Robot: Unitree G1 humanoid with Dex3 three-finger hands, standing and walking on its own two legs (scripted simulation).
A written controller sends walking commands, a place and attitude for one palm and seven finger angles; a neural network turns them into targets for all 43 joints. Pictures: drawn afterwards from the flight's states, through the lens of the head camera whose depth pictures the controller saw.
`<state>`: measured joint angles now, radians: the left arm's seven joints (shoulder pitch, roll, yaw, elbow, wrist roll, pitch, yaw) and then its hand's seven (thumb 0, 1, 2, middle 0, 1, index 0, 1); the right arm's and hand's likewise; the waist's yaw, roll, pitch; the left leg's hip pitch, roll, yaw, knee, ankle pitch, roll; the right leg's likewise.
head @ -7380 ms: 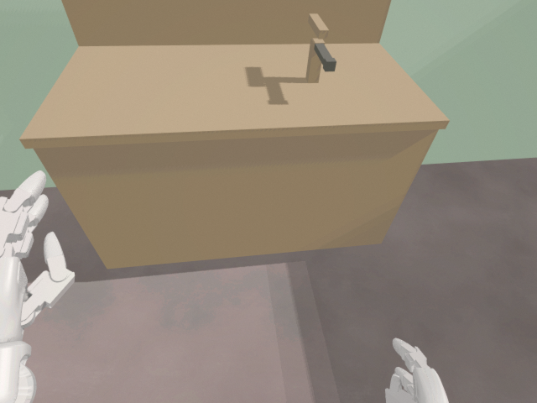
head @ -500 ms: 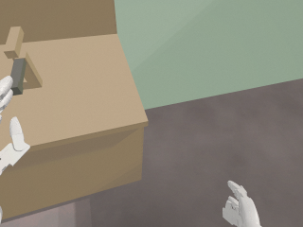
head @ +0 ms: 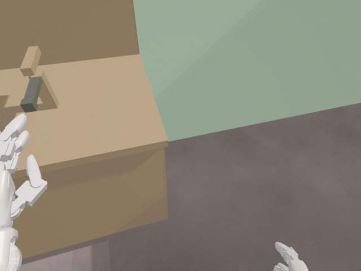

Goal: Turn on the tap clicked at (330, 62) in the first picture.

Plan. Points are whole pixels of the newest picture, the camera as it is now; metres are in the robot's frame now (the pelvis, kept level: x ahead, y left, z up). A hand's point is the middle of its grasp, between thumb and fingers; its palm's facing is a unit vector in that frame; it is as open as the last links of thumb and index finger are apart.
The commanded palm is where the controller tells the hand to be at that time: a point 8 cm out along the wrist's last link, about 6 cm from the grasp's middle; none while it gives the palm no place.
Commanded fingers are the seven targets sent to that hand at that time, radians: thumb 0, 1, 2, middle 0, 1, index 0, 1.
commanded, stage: come to a stop and stand still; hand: left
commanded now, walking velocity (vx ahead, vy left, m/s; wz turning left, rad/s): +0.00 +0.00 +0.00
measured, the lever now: (29, 105) +0.49 +0.45 +0.09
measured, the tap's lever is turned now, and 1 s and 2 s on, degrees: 0 0 0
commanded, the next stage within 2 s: look again from close up in 1.32 s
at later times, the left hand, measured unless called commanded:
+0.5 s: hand (33, 201) +0.19 +0.25 +0.15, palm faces +0.37 -0.85 -0.37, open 7.4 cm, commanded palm +0.13 +0.29 +0.18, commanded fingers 0.00 0.90 0.90 -0.20 -0.30 -0.20 -0.30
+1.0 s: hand (39, 180) +0.22 +0.26 +0.15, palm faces +0.37 -0.86 -0.36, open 7.4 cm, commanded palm +0.17 +0.30 +0.18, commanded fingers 0.00 0.90 0.90 -0.20 -0.30 -0.20 -0.30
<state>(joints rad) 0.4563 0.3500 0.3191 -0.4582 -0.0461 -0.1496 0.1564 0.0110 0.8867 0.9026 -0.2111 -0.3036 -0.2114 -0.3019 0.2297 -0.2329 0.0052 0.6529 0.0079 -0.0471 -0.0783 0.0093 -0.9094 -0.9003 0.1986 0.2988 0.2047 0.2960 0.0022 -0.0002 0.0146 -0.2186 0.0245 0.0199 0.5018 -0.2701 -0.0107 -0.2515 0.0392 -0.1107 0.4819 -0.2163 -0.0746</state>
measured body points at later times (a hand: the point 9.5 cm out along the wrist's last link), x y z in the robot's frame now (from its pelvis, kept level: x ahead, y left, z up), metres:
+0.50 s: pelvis -0.03 +0.01 +0.00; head -0.03 +0.02 +0.45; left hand +0.16 +0.29 +0.17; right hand +0.11 -0.21 -0.09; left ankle +0.01 +0.12 -0.74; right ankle +0.03 -0.07 -0.73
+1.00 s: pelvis +0.00 +0.02 +0.01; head +0.01 +0.03 +0.45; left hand +0.20 +0.30 +0.17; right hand +0.17 -0.21 -0.08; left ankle +0.01 +0.12 -0.74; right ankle +0.03 -0.07 -0.74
